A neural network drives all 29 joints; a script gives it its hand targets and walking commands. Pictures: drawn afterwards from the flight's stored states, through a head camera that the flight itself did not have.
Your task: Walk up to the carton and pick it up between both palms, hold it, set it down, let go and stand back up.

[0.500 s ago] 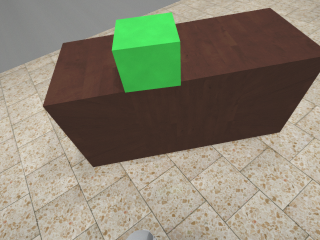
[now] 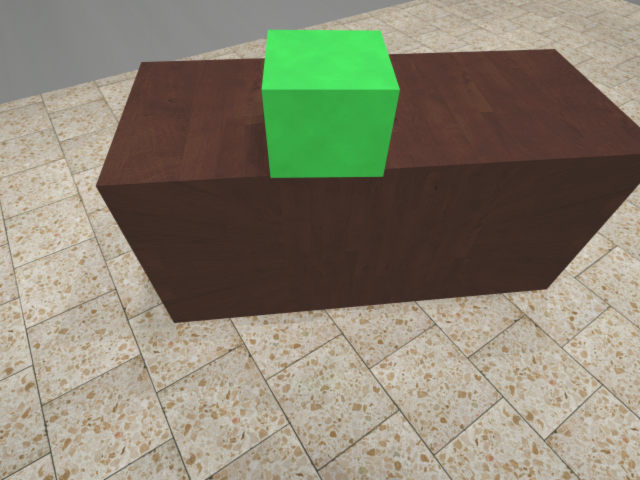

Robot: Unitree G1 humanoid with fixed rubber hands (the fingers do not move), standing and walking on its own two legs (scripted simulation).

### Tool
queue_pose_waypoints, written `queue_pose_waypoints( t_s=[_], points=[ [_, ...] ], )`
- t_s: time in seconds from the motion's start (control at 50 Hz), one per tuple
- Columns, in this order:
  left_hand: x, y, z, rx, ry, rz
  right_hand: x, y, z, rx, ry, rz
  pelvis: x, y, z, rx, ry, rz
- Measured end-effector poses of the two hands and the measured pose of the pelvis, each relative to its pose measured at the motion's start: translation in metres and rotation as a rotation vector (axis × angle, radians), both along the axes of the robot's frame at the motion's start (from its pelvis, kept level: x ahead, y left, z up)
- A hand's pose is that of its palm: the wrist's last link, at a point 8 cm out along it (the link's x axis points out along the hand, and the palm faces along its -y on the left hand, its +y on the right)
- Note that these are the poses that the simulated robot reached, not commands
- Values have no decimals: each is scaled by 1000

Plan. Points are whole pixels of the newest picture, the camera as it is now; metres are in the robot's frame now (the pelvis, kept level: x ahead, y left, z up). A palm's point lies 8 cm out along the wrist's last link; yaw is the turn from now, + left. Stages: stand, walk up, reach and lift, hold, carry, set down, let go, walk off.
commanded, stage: walk up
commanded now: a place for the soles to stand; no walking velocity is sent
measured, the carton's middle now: (325, 103) +0.89 +0.00 -0.02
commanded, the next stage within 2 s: none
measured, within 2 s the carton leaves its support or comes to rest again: neither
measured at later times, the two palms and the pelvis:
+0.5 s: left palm out of the picture +0.08 +0.29 -0.10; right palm out of the picture +0.08 -0.33 -0.12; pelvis +0.02 -0.02 +0.00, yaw +2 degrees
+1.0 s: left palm out of the picture +0.10 +0.29 -0.11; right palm out of the picture +0.12 -0.33 -0.11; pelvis +0.04 -0.02 -0.01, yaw +4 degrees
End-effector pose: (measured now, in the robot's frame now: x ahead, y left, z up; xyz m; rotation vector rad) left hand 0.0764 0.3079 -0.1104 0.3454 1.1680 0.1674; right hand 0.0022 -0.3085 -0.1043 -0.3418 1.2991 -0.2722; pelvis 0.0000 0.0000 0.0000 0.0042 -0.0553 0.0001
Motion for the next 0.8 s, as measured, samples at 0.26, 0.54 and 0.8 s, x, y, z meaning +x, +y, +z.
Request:
queue_pose_waypoints(
  t_s=[0.26, 0.54, 0.8],
  points=[
    [5, -31, 23, 68, -20, 2, 65, -29, -14, 55, -116, 46, 11, -33, 3, 49, 13, 3],
    [8, -18, 2, 18, -14, 69, 77, -21, -8, 1, -88, 83, 26, -18, -4, 24, 8, 40],
    [13, -34, 12, 42, -24, 59, 115, -30, -11, 35, -162, 106, 28, -37, -1, 41, 11, 44]
  ],
)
